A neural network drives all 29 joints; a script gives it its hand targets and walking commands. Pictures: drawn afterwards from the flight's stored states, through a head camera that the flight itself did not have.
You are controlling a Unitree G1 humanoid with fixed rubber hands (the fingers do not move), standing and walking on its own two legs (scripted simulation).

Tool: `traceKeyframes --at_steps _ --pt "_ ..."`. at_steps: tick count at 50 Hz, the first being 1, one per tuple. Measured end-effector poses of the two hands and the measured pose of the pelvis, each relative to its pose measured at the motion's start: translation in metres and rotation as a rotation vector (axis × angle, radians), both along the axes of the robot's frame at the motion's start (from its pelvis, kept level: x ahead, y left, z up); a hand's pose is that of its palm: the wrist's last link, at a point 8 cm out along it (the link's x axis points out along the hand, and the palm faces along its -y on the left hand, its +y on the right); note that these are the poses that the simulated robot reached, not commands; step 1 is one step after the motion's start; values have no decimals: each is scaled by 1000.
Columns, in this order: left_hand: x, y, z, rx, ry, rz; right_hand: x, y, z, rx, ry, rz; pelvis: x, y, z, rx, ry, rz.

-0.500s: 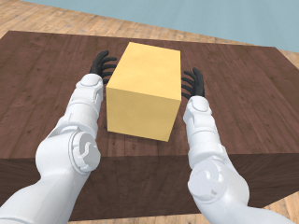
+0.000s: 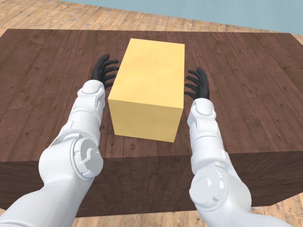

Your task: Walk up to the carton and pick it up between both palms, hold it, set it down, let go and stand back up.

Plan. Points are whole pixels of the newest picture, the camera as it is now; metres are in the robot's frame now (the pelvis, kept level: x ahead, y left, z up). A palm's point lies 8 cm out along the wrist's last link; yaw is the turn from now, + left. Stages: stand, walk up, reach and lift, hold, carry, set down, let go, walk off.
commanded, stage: set down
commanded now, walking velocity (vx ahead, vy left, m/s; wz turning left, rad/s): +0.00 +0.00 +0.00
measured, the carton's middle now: (151, 87) +0.51 +0.03 +0.08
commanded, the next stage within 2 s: none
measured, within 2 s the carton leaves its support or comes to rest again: neither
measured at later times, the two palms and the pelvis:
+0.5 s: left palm (98, 83) +0.46 +0.17 +0.13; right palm (199, 98) +0.42 -0.10 +0.13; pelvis +0.00 +0.01 +0.00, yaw -1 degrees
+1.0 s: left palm (96, 88) +0.46 +0.18 +0.11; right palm (202, 103) +0.43 -0.11 +0.10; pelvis -0.01 +0.01 +0.00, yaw -1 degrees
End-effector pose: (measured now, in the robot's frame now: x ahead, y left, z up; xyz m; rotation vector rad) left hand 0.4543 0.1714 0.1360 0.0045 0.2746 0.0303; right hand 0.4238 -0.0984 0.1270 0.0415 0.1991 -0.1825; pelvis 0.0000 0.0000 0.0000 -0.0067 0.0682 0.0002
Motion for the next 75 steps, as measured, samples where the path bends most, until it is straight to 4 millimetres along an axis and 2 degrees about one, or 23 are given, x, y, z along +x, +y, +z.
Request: traceKeyframes --at_steps 9,27,43,48,53,59,61,67,72,75 --pt "1 1 -2 -9 -17 -5 1 1 0 -21 -5 -7 2 -2 -1 3 -2 0" --pt "1 1 -4 -20 -31 -14 0 1 -1 -11 -16 -15 0 12 -2 0 -8 -13" --pt "2 1 -5 4 -34 -2 3 -2 -3 -7 -11 25 -2 12 -3 -2 5 -10" --pt "3 4 -14 28 22 -2 5 -7 -15 -37 38 61 -7 11 -3 -7 35 -18" --pt "1 14 -28 39 54 34 -2 -18 -34 -3 76 12 -11 10 -6 -19 110 -23" --pt "1 16 -28 44 42 13 -9 -11 -42 10 115 -4 -15 12 -10 -24 161 -19" --pt "1 18 -23 44 32 9 -8 -10 -37 6 110 -15 -17 13 -11 -28 169 -17" --pt "-6 23 -2 54 -18 -5 -7 -5 -2 -32 30 -6 -22 17 -11 -31 155 -32" --pt "-21 30 -4 84 36 -11 -15 -6 12 -48 62 -9 -30 18 -10 -32 101 -31" --pt "-32 30 -7 71 21 -13 -25 -5 12 -30 57 -9 -35 17 -9 -31 86 -34"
